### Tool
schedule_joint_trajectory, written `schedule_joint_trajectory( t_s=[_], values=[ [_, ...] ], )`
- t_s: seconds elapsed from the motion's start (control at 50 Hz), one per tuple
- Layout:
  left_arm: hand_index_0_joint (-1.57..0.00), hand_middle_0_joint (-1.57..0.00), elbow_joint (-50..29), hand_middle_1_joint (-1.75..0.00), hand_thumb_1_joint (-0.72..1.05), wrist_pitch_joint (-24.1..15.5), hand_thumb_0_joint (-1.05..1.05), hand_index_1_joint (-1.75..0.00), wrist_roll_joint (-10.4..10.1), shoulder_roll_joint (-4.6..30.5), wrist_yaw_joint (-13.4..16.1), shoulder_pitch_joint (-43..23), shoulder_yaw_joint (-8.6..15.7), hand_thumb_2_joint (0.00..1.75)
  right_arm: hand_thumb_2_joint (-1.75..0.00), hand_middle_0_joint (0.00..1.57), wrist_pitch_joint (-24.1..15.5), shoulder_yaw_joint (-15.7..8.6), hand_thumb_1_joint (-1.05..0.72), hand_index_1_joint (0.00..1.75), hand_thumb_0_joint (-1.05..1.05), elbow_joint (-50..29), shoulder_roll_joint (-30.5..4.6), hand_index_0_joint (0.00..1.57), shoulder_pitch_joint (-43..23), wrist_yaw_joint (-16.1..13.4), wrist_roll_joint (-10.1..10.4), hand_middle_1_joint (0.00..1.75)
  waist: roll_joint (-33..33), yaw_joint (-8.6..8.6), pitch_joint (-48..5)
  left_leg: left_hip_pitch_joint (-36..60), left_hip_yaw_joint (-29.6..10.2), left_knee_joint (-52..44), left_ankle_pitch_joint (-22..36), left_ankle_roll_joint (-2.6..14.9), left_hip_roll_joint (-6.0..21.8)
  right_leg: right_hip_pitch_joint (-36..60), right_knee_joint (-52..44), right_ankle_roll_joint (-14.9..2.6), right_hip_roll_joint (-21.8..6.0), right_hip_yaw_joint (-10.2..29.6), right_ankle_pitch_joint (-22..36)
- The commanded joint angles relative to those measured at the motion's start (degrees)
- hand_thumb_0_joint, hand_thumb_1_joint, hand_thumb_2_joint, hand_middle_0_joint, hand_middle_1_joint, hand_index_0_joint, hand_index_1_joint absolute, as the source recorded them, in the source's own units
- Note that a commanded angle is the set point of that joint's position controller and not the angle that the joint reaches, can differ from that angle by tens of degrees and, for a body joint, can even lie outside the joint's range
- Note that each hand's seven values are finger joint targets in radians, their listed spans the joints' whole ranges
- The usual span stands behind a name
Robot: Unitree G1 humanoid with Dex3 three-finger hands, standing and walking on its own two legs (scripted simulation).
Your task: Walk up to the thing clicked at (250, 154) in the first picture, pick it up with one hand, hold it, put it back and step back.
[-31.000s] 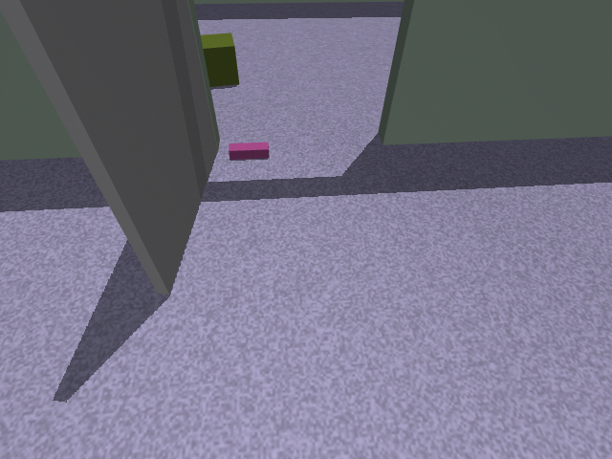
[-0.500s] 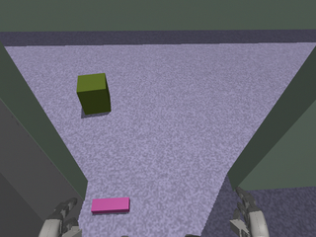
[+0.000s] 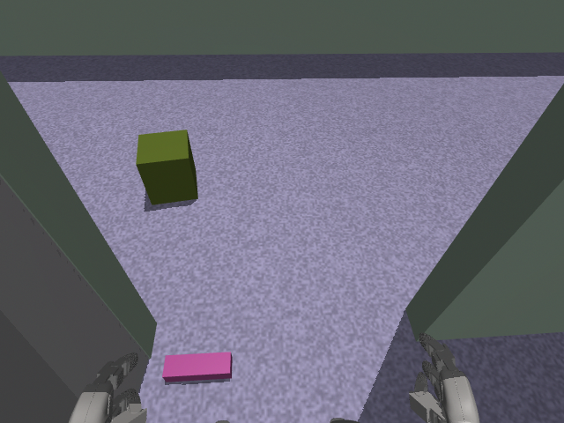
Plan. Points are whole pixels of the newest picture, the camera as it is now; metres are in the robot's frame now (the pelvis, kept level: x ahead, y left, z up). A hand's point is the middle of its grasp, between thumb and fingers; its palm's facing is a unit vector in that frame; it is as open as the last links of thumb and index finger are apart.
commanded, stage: stand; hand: left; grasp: from above
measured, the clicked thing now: (198, 366) +0.41 +0.23 -0.68
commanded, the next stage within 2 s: none
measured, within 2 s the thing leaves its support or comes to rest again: neither
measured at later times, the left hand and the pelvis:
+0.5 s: hand out of the picture +0.05 +0.24 -0.11, palm faces +0.04 -0.95 -0.32, open 7.4 cm; pelvis +0.00 +0.01 +0.05, yaw +0 degrees
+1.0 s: hand out of the picture +0.04 +0.24 -0.09, palm faces +0.04 -0.94 -0.34, open 7.4 cm; pelvis -0.01 +0.00 +0.07, yaw +0 degrees
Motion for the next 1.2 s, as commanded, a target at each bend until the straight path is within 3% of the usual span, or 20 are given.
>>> schedule_joint_trajectory(
  t_s=[0.0, 0.02, 0.04, 0.06, 0.08, 0.12, 0.16, 0.26, 0.3, 0.38, 0.42, 0.5, 0.58, 0.68, 0.78, 1.0, 1.08, 1.18],
  values=[
    [-0.20, -0.20, -10.35, -0.30, 0.90, -2.78, 0.00, -0.30, 0.65, 5.81, 0.48, -0.67, 3.20, 0.90, -0.90, 0.20, -3.25, -3.13, -0.90, 0.30, 0.00, -8.82, -6.96, 0.20, -3.77, -0.91, 0.24, 0.30, 0.53, 0.05, -4.45, 5.42, 0.97, -10.13, 13.47, 1.35, -1.64, 2.81, -7.93, -1.44, 2.11, -1.36, 11.04],
    [-0.20, -0.20, -9.45, -0.30, 0.90, -2.60, 0.00, -0.30, 0.64, 5.17, 0.37, -0.54, 2.79, 0.90, -0.90, 0.20, -3.35, -3.10, -0.90, 0.30, 0.00, -9.26, -6.90, 0.20, -4.09, -0.96, 0.26, 0.30, -0.31, -0.38, -3.81, 5.20, 1.02, -9.99, 12.67, 1.52, -1.69, 2.77, -8.34, -1.24, 2.09, -1.32, 10.60],
    [-0.20, -0.20, 10.66, -0.30, 0.90, -14.93, 0.00, -0.30, 7.30, 10.60, 2.68, -18.76, 3.40, 0.90, -0.90, 0.20, 2.88, -5.18, -0.90, 0.30, 0.00, 5.03, -13.33, 0.20, -7.29, 2.46, -6.83, 0.30, -2.67, 3.90, 8.77, 7.37, -1.35, -15.23, 23.40, 4.23, 1.03, 12.53, -9.12, -3.19, -2.02, 2.52, 10.64],
    [-0.20, -0.20, 19.65, -0.30, 0.90, -18.80, 0.00, -0.30, 7.55, 11.47, 2.48, -12.19, 4.54, 0.90, -0.90, 0.20, 5.57, -6.14, -0.90, 0.30, 0.00, 5.38, -14.02, 0.20, -8.13, 4.33, -6.74, 0.30, -6.43, 4.43, 4.13, 11.10, 0.61, -13.95, 24.25, 4.75, 0.23, 14.16, -11.99, -5.13, -2.79, 6.02, 11.52],
    [-0.20, -0.20, 22.44, -0.30, 0.90, -20.58, 0.00, -0.30, 7.50, 12.17, 2.06, -11.78, 4.29, 0.90, -0.90, 0.20, 6.89, -6.54, -0.90, 0.30, 0.00, 3.97, -14.82, 0.20, -6.99, 5.25, -7.10, 0.30, -5.84, 3.01, 3.20, 11.89, -0.65, -14.06, 21.55, 4.95, -0.06, 12.83, -12.70, -6.11, -2.64, 7.21, 11.55],
    [-0.20, -0.20, 27.54, -0.30, 0.90, -22.97, 0.00, -0.30, 7.78, 12.96, 1.50, -13.83, 3.49, 0.90, -0.90, 0.20, 7.89, -6.30, -0.90, 0.30, 0.00, 6.67, -12.97, 0.20, -6.68, 7.35, -4.84, 0.30, -4.94, 3.07, 0.73, 15.58, 0.59, -15.06, 19.23, 4.52, -1.22, 17.16, -13.00, -5.86, -4.76, 8.96, 15.14],
    [-0.20, -0.20, 32.57, -0.30, 0.90, -23.21, 0.00, -0.30, 6.76, 12.48, 1.04, -16.32, 3.66, 0.90, -0.90, 0.20, 8.53, -6.25, -0.90, 0.30, 0.00, 8.19, -11.98, 0.20, -7.42, 8.66, -3.17, 0.30, -6.33, 3.53, 2.16, 16.60, 0.71, -16.67, 15.17, 4.12, -1.64, 16.24, -15.93, -4.93, -5.15, 8.65, 11.26],
    [-0.20, -0.20, 44.22, -0.30, 0.90, -25.41, 0.00, -0.30, 6.36, 11.58, 1.20, -18.89, 3.38, 0.90, -0.90, 0.20, 9.98, -6.77, -0.90, 0.30, 0.00, 13.64, -12.48, 0.20, -8.15, 9.31, -3.30, 0.30, -1.67, 3.56, 4.81, 20.23, -2.43, -23.95, 16.28, 4.43, 0.77, 18.31, -18.17, -2.76, -3.68, 5.34, 12.50],
    [-0.20, -0.20, 48.04, -0.30, 0.90, -25.79, 0.00, -0.30, 6.19, 11.18, 1.14, -19.06, 3.35, 0.90, -0.90, 0.20, 10.59, -6.92, -0.90, 0.30, 0.00, 15.05, -13.10, 0.20, -9.44, 9.16, -3.37, 0.30, 0.55, 3.98, 6.81, 19.77, -3.99, -27.49, 13.02, 4.50, 1.71, 19.77, -19.81, -2.46, -3.28, 4.42, 10.97],
    [-0.20, -0.20, 54.92, -0.30, 0.90, -26.72, 0.00, -0.30, 6.04, 12.09, 1.08, -18.85, 3.28, 0.90, -0.90, 0.20, 11.40, -6.73, -0.90, 0.30, 0.00, 18.55, -13.17, 0.20, -8.16, 8.74, -2.73, 0.30, -1.30, 3.27, 7.56, 22.74, -3.13, -29.75, 17.01, 3.67, 1.59, 24.04, -24.91, -2.55, -4.28, 5.06, 15.55],
    [-0.20, -0.20, 57.60, -0.30, 0.90, -26.82, 0.00, -0.30, 5.58, 12.30, 1.12, -18.69, 3.17, 0.90, -0.90, 0.20, 11.68, -6.59, -0.90, 0.30, 0.00, 20.24, -13.48, 0.20, -7.91, 8.46, -2.66, 0.30, -1.22, 3.10, 8.24, 24.68, -3.15, -32.10, 16.93, 3.56, 1.85, 25.00, -27.00, -2.44, -4.52, 5.38, 16.15],
    [-0.20, -0.20, 61.97, -0.30, 0.90, -26.96, 0.00, -0.30, 5.33, 12.85, 1.30, -18.97, 2.91, 0.90, -0.90, 0.20, 11.89, -6.38, -0.90, 0.30, 0.00, 23.02, -13.97, 0.20, -7.75, 8.28, -2.20, 0.30, -1.55, 3.09, 7.83, 28.91, -2.95, -34.31, 22.98, 3.19, 2.47, 28.03, -29.74, -2.33, -5.11, 5.06, 20.07],
    [-0.20, -0.20, 65.48, -0.30, 0.90, -26.68, 0.00, -0.30, 5.38, 13.10, 1.31, -19.06, 2.50, 0.90, -0.90, 0.20, 12.24, -6.18, -0.90, 0.30, 0.00, 25.36, -14.37, 0.20, -7.95, 8.21, -1.86, 0.30, -1.65, 2.98, 10.39, 29.62, -3.35, -38.03, 19.24, 2.70, 2.79, 28.67, -32.21, -1.74, -4.89, 4.58, 17.36],
    [-0.20, -0.20, 68.24, -0.30, 0.90, -26.86, 0.00, -0.30, 5.44, 13.62, 1.34, -19.79, 2.28, 0.90, -0.90, 0.20, 12.46, -5.93, -0.90, 0.30, 0.00, 26.99, -14.48, 0.20, -8.69, 8.21, -1.80, 0.30, -2.74, 2.94, 10.60, 30.50, -2.93, -39.77, 20.09, 2.67, 3.06, 30.45, -34.51, -1.49, -5.62, 4.84, 18.33],
    [-0.20, -0.20, 70.10, -0.30, 0.90, -26.78, 0.00, -0.30, 5.30, 13.77, 1.24, -20.12, 2.12, 0.90, -0.90, 0.20, 12.70, -5.80, -0.90, 0.30, 0.00, 28.30, -14.71, 0.20, -9.27, 8.42, -1.71, 0.30, -2.05, 2.99, 12.36, 29.82, -3.15, -41.67, 16.29, 2.47, 3.09, 30.51, -36.09, -1.40, -5.54, 4.80, 16.43],
    [-0.20, -0.20, 71.36, -0.30, 0.90, -27.22, 0.00, -0.30, 5.12, 15.05, 0.93, -22.28, 2.10, 0.90, -0.90, 0.20, 12.71, -5.17, -0.90, 0.30, 0.00, 29.65, -14.92, 0.20, -10.02, 8.89, -1.52, 0.30, -3.67, 2.79, 12.04, 31.09, -2.38, -41.82, 18.53, 2.15, 3.25, 31.19, -38.27, -1.21, -6.02, 5.43, 15.74],
    [-0.20, -0.20, 71.38, -0.30, 0.90, -27.36, 0.00, -0.30, 4.83, 15.59, 0.81, -23.04, 2.30, 0.90, -0.90, 0.20, 12.49, -4.94, -0.90, 0.30, 0.00, 29.91, -15.51, 0.20, -10.42, 8.81, -1.49, 0.30, -2.39, 2.87, 10.08, 32.16, -2.12, -41.84, 22.43, 2.24, 3.79, 32.92, -37.83, -1.67, -6.68, 5.86, 20.92],
    [-0.20, -0.20, 71.95, -0.30, 0.90, -27.22, 0.00, -0.30, 4.82, 15.65, 0.63, -22.97, 2.21, 0.90, -0.90, 0.20, 12.45, -4.71, -0.90, 0.30, 0.00, 30.28, -16.14, 0.20, -10.81, 8.78, -1.37, 0.30, -2.58, 2.98, 10.53, 32.55, -2.19, -42.32, 21.55, 2.25, 4.06, 32.40, -38.26, -1.54, -6.36, 5.60, 19.64]
  ],
)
